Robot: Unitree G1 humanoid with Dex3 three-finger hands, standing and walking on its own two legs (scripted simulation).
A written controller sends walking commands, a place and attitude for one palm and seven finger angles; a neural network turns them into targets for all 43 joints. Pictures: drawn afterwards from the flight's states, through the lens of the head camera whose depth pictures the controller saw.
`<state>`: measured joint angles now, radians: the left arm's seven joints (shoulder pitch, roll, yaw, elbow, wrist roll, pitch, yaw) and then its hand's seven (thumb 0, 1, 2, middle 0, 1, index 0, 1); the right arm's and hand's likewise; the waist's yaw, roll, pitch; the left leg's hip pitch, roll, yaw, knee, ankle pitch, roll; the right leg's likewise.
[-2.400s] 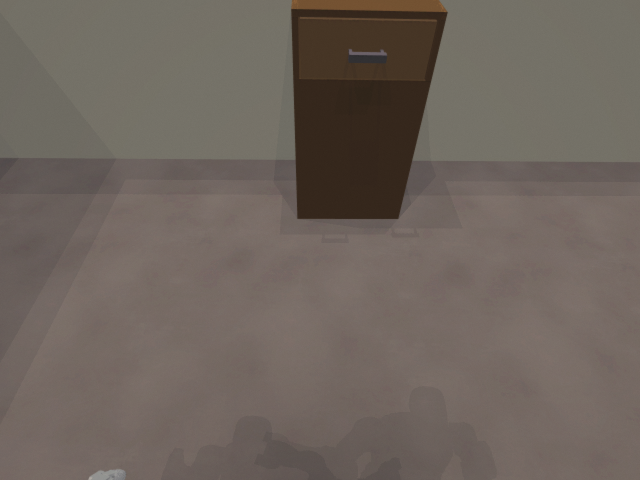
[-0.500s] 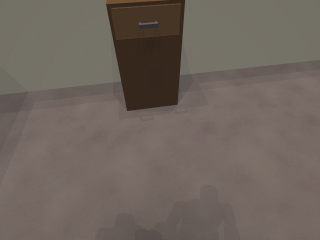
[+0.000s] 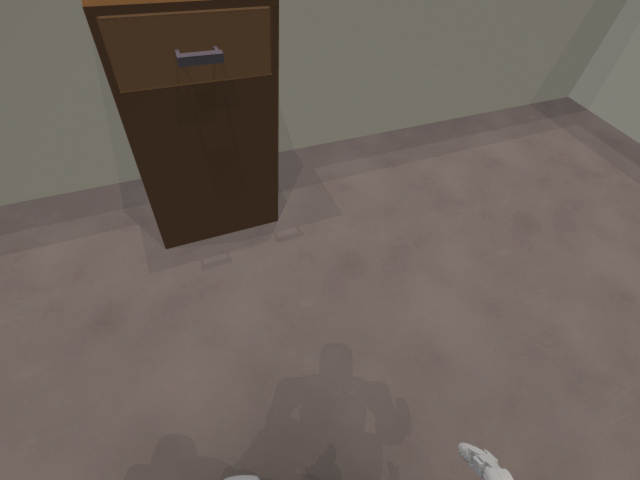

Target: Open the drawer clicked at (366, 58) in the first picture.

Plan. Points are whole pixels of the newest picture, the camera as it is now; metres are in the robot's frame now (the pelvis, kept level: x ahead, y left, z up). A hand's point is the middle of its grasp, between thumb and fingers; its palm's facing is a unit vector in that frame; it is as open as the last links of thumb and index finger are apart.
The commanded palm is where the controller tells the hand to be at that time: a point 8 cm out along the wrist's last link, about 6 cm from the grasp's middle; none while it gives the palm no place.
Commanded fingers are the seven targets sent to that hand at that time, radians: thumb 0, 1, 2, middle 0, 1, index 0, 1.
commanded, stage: walk to a spot facing it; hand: left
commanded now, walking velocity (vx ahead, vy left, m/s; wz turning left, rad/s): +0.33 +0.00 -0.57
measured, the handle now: (198, 54) +1.05 +0.45 -0.01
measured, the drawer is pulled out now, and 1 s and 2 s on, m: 0.00 0.00 0.00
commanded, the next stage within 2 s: turn to face it in 1.02 s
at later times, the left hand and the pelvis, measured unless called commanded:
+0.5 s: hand (303, 320) +0.40 +0.07 -0.15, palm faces -0.38 -0.91 -0.16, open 7.4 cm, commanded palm none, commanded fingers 0.00 0.90 0.90 -0.20 -0.30 -0.20 -0.30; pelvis +0.19 -0.04 -0.01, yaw -17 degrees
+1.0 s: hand (281, 293) +0.46 +0.12 -0.17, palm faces -0.37 -0.91 -0.18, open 7.3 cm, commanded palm none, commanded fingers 0.00 0.90 0.90 -0.20 -0.30 -0.20 -0.30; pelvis +0.38 -0.06 +0.01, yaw -27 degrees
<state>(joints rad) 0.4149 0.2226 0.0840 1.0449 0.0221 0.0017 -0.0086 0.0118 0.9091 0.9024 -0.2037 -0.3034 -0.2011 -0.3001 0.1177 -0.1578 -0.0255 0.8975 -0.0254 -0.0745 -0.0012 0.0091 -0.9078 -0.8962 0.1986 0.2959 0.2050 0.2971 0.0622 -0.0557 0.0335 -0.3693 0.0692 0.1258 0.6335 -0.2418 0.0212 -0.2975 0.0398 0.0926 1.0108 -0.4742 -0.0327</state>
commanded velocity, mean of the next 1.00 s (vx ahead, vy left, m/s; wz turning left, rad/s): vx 0.31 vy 0.00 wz -0.42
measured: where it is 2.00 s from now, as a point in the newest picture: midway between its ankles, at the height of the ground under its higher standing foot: (368, 405)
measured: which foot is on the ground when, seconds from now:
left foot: down 0.00-0.48, up 0.50-0.84, down 0.86-1.00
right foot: up 0.00-0.46, down 0.48-0.88, up 0.90-1.00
